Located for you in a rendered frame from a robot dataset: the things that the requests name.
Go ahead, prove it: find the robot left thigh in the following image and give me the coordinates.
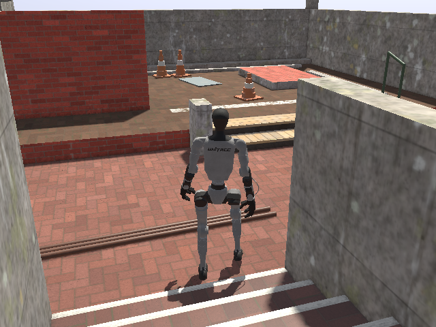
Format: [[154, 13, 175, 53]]
[[194, 189, 208, 238]]

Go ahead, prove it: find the robot right forearm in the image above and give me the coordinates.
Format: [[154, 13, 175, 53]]
[[243, 167, 255, 201]]

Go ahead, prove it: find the right robot shin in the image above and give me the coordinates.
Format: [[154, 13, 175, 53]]
[[232, 208, 241, 252]]

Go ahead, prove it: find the left robot hand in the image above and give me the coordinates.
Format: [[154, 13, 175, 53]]
[[180, 186, 196, 201]]

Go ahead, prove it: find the robot left forearm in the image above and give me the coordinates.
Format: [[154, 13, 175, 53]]
[[182, 164, 195, 189]]

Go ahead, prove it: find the right robot hand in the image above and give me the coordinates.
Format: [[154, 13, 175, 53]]
[[240, 199, 255, 218]]

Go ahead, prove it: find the left robot upper arm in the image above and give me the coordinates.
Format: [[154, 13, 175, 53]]
[[188, 137, 206, 174]]

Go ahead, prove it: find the right robot upper arm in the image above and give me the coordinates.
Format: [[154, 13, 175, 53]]
[[234, 138, 249, 177]]

